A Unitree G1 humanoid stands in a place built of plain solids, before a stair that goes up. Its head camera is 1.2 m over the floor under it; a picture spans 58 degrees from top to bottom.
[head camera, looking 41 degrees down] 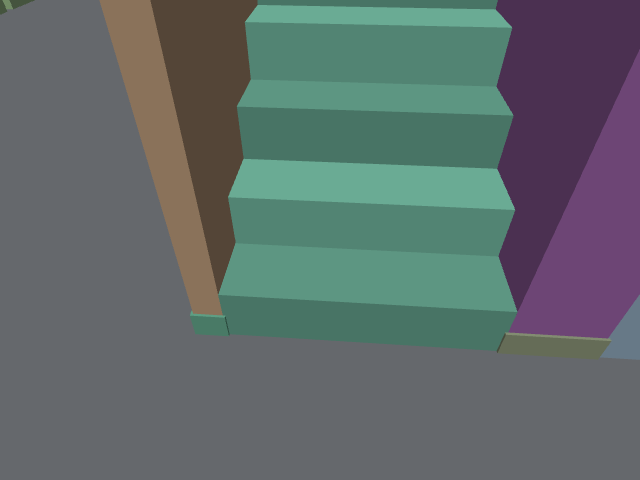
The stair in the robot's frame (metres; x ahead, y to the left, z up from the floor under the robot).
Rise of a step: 0.20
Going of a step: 0.24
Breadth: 0.90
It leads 4 degrees to the right of straight ahead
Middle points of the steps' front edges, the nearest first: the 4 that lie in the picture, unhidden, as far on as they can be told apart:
0.86 -0.14 0.20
1.10 -0.15 0.40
1.34 -0.17 0.59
1.58 -0.19 0.79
